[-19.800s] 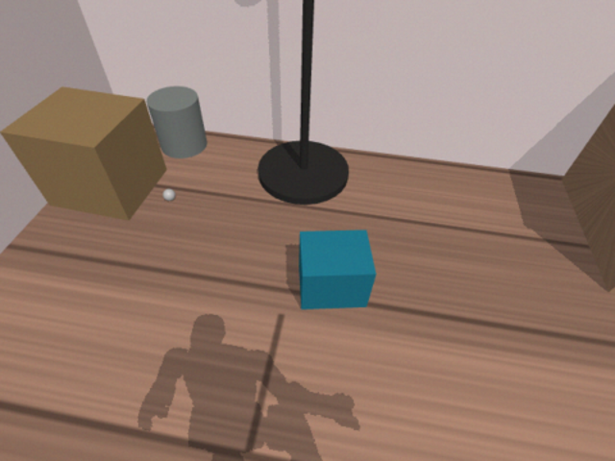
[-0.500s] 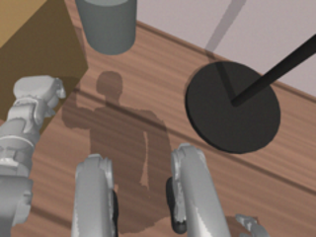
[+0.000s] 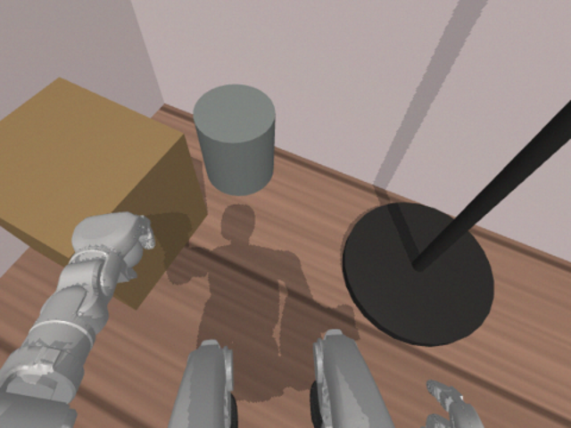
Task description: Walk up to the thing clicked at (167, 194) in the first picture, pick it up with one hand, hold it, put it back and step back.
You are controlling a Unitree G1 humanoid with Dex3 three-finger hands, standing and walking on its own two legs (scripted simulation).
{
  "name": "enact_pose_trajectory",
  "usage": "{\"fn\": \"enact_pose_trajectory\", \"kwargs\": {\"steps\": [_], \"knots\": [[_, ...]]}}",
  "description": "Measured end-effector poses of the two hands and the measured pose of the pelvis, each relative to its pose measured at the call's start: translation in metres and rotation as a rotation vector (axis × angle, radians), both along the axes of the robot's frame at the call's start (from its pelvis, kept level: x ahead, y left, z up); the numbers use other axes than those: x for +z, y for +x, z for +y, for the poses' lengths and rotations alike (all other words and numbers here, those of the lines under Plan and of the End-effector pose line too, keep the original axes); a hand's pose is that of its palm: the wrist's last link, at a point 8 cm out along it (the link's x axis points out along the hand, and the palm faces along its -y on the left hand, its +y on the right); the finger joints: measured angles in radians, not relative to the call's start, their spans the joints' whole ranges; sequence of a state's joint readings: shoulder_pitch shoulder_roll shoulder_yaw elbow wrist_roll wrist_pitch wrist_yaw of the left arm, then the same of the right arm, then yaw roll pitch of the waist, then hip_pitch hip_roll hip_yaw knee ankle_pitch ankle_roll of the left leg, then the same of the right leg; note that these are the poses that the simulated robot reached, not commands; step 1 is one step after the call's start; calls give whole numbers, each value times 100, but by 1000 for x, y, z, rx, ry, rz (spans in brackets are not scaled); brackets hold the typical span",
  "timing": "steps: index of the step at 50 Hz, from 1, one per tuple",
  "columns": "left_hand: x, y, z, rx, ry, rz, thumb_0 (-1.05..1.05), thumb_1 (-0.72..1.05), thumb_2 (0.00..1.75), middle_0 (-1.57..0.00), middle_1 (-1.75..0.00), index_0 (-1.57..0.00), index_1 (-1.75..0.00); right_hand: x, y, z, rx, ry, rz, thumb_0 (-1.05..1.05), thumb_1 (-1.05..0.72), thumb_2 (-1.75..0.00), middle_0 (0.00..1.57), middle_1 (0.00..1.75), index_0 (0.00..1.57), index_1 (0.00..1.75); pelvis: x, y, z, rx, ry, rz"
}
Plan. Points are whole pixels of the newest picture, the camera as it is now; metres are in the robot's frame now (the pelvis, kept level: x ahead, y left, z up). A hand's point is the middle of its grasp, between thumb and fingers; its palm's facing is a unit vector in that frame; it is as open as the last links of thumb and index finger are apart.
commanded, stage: lift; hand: left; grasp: from above
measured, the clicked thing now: (124, 251) +0.40 +0.24 -0.08
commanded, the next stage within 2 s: hold in 0.60 s
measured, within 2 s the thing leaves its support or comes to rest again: neither
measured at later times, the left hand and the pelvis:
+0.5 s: hand (101, 233) +0.37 +0.22 +0.04, palm faces -0.42 -0.08 -0.90, open 7.1 cm; pelvis +0.04 +0.00 +0.12, yaw +0 degrees
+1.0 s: hand (72, 204) +0.39 +0.23 +0.10, palm faces -0.44 -0.06 -0.90, open 7.1 cm; pelvis +0.07 +0.01 +0.16, yaw -1 degrees
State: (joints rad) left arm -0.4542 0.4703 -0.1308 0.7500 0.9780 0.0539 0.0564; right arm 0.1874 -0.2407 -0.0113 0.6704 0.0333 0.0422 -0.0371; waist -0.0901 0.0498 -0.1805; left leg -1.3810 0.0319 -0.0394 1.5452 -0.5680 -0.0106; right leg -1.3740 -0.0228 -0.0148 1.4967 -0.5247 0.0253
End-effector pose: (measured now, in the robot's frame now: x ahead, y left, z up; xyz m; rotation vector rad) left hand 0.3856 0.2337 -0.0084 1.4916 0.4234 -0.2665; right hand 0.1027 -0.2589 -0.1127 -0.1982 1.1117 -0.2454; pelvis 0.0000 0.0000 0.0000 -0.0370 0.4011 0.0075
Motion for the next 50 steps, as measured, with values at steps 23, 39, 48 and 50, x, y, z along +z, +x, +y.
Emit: {"fn": "enact_pose_trajectory", "kwargs": {"steps": [23, 39, 48, 50], "knots": [[103, -9, -15, 4, -4, -2, -3, 33, 36, -77, -60, -89, -57, 109, 11, -6, -40, -10, -35, 1, -91, -90, 20, 30, 20, 30, 110, 36, -2, -9, 18, -172], [139, -4, -8, -3, -5, 13, -3, 32, 36, -78, -59, -90, -56, 146, 43, 0, -31, 1, -67, 1, -91, -90, 20, 30, 20, 30, 145, 59, 4, -16, 23, -233], [159, 4, -1, -17, 6, 13, -3, 32, 38, -79, -59, -91, -56, 156, 59, 4, -25, 16, -90, 1, -91, -90, 20, 30, 20, 30, 154, 69, 7, -20, 24, -258], [162, 5, -1, -19, 4, 13, -3, 31, 38, -79, -59, -91, -56, 157, 61, 4, -24, 20, -94, 1, -91, -90, 20, 30, 20, 30, 156, 71, 7, -21, 24, -263]]}}
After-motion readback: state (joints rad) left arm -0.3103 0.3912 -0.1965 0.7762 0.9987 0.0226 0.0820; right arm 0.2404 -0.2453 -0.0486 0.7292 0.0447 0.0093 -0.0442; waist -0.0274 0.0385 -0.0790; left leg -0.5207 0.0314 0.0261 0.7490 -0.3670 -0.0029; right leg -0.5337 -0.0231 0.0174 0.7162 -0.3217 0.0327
